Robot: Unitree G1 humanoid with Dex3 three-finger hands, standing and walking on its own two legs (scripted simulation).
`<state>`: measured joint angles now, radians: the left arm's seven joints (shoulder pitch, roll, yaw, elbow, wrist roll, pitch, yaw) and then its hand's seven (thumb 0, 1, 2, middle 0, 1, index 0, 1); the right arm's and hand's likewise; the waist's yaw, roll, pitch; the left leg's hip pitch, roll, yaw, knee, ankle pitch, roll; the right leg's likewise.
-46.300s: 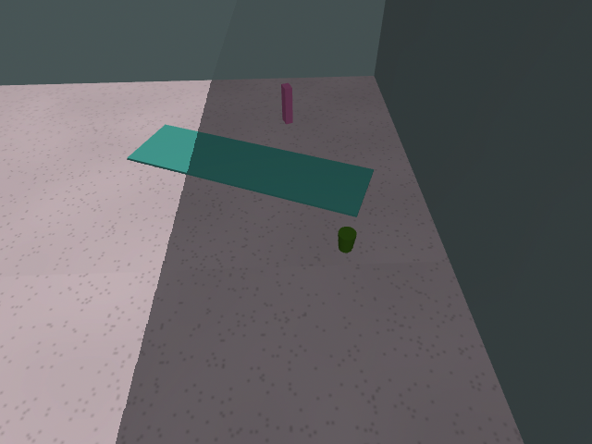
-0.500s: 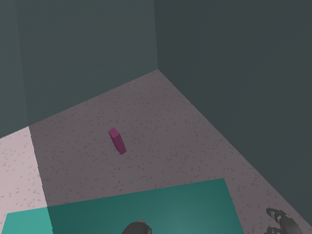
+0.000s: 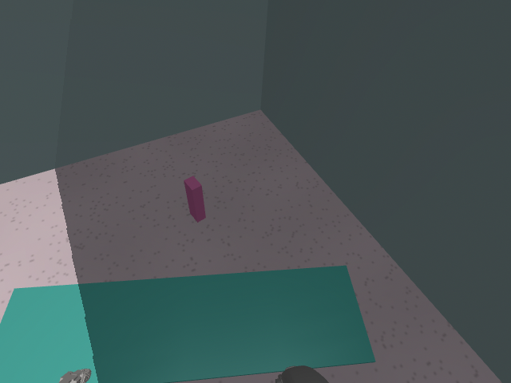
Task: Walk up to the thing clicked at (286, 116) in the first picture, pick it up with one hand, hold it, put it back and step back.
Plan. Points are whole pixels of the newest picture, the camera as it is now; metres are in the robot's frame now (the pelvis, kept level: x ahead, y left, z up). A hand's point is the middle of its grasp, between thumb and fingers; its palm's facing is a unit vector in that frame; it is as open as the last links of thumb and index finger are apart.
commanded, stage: step back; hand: left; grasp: from the side
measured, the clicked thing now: (195, 200) +0.96 +0.25 -0.65
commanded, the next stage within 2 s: stand in 1.30 s
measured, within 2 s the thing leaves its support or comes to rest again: neither
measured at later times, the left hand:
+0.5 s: hand out of the picture -0.08 +0.28 -0.14, palm faces +0.02 -0.91 -0.41, open 7.4 cm
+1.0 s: hand out of the picture +0.01 +0.22 -0.14, palm faces -0.01 -0.93 -0.38, open 7.4 cm
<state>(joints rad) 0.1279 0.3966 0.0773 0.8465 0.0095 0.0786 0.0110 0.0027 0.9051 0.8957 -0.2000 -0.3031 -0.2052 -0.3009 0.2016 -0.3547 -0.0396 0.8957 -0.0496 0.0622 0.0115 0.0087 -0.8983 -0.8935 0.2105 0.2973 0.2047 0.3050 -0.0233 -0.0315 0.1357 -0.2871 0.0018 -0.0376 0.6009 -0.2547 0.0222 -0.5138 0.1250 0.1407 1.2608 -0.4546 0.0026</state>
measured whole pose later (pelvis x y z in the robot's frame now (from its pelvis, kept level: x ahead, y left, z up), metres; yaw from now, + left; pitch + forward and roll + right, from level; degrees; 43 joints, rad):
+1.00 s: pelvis -0.10 -0.04 -0.01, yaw +0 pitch -3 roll +0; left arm 0.13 0.34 0.04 0.95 0.03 -0.03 -0.02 0.00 0.90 0.90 -0.20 -0.30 -0.21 -0.30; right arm 0.22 -0.39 -0.05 0.97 -0.02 0.01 0.00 0.01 -0.90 -0.89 0.21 0.30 0.20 0.30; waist 0.00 0.04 0.09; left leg -0.31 -0.01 -0.05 0.87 -0.54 0.00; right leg -0.34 -0.02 -0.04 0.63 -0.24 -0.02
